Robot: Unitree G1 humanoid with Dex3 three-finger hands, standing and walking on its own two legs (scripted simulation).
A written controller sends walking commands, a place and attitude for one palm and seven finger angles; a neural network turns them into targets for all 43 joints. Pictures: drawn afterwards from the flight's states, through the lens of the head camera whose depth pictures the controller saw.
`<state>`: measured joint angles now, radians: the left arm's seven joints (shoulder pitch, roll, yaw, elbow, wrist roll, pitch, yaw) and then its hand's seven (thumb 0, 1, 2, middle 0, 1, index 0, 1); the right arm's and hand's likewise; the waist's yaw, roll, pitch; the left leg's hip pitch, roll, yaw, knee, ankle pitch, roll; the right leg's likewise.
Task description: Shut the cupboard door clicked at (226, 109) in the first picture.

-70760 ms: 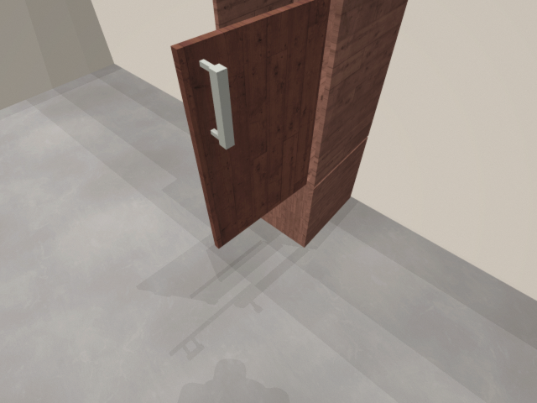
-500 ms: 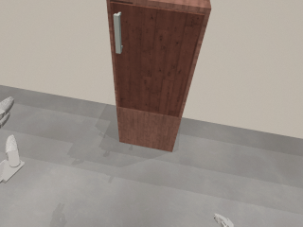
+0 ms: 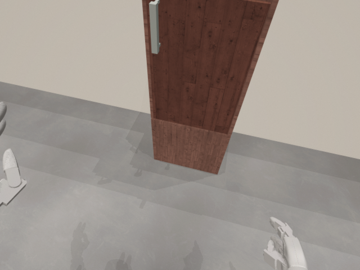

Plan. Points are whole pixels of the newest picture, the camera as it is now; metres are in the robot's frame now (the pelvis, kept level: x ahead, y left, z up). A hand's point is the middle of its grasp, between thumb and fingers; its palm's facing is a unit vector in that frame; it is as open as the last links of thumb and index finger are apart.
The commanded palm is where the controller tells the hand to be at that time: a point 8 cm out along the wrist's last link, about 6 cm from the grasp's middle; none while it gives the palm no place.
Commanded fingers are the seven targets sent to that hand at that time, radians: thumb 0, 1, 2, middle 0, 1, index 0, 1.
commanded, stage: stop stepping back and stand still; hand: left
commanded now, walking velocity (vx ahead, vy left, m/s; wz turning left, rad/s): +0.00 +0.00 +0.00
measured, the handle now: (156, 27) +0.83 +0.15 +0.14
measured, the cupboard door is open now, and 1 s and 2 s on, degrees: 0 0 0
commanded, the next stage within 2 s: let the arm hang, fingers relaxed in 0.78 s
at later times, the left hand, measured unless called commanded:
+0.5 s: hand out of the picture +0.19 +0.29 +0.17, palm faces +0.41 -0.79 -0.45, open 7.4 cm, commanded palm +0.14 +0.33 +0.18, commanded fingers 0.00 0.90 0.90 -0.20 -0.30 -0.20 -0.30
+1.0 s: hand (41, 224) +0.19 +0.29 +0.02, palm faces +0.17 -0.86 -0.48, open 7.4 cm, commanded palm none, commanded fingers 0.00 0.90 0.90 -0.20 -0.30 -0.20 -0.30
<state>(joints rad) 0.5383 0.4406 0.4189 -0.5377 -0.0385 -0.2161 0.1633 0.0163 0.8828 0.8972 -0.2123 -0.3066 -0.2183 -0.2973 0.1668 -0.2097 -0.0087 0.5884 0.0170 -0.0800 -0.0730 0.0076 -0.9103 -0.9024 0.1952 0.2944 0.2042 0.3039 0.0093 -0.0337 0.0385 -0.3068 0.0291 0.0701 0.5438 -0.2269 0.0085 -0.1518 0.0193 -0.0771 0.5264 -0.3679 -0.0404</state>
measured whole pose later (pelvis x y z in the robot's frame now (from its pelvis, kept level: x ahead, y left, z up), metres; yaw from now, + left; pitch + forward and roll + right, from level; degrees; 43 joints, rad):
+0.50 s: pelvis -0.01 +0.03 +0.01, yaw +0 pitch +0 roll -2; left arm 0.57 0.43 0.41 -0.50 -0.06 -0.18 0.16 0.02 0.89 0.90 -0.21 -0.31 -0.22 -0.30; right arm 0.24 -0.20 0.03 0.61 0.02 -0.06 -0.07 0.01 -0.91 -0.90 0.20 0.29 0.21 0.30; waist -0.01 0.00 -0.02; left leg -0.31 0.02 0.08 0.48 -0.19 0.04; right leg -0.13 0.01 -0.07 0.41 -0.29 0.00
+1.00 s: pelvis -0.02 +0.04 +0.00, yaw +1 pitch +1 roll -1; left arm 0.31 0.37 0.15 0.13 0.01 -0.03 0.04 0.00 0.90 0.90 -0.20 -0.30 -0.20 -0.29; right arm 0.15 -0.30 0.02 0.75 0.00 -0.06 0.01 0.00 -0.91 -0.90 0.20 0.30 0.21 0.30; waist 0.01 0.10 -0.03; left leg -0.38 0.00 0.07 0.56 -0.20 0.06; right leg -0.21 -0.01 -0.08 0.53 -0.33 0.01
